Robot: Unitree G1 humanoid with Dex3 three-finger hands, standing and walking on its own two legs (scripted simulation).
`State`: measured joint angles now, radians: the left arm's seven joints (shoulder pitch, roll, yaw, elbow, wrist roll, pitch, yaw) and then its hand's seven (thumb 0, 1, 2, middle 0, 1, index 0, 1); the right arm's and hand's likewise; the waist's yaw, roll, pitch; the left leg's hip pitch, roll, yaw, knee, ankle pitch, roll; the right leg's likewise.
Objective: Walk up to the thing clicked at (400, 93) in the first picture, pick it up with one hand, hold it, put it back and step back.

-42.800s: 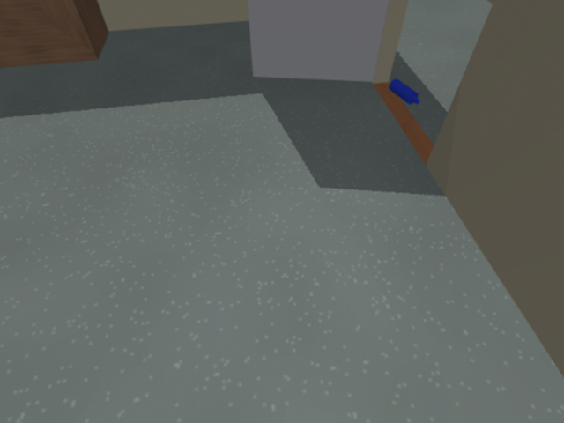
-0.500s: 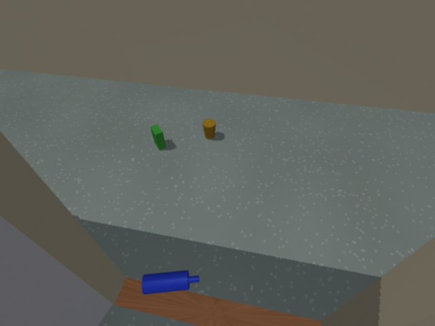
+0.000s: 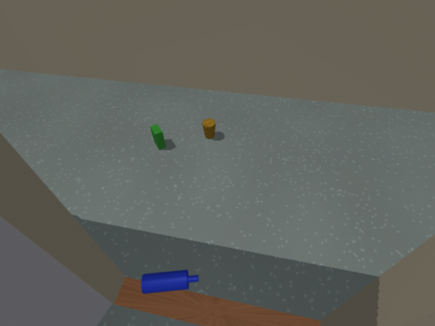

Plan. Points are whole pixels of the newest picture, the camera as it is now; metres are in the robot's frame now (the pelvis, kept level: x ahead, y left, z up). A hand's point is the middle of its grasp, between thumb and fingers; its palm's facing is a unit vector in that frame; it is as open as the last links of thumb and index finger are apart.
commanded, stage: stand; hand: left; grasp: from above
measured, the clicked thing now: (171, 281) +0.42 +0.25 -0.74
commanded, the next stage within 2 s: step back in 0.18 s
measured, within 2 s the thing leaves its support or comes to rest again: neither
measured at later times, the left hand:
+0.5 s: hand out of the picture +0.10 +0.30 -0.18, palm faces -0.03 -0.92 -0.38, open 7.3 cm
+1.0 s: hand out of the picture -0.01 +0.29 -0.17, palm faces -0.11 -0.91 -0.40, open 7.3 cm
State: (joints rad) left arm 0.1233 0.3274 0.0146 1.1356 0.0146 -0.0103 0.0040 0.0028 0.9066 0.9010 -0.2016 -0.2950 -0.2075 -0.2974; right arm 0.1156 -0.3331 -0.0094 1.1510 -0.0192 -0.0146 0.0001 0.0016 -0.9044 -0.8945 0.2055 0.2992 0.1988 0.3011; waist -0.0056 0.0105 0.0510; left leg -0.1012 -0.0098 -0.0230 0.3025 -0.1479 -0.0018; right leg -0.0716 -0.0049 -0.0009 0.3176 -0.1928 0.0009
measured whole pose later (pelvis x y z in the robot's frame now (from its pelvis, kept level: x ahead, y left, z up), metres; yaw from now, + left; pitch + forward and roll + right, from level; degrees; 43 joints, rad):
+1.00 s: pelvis -0.13 +0.03 -0.03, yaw -4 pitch -3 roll +0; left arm 0.15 0.36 0.06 0.86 0.03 0.04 -0.01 0.00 0.91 0.90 -0.20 -0.30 -0.21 -0.30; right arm 0.11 -0.38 -0.05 0.90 -0.01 0.05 -0.01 0.00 -0.90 -0.89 0.21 0.30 0.20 0.30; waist -0.02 0.03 0.18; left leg -0.42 -0.04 -0.04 0.86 -0.45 0.01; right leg -0.27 0.03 0.05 0.66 -0.35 -0.03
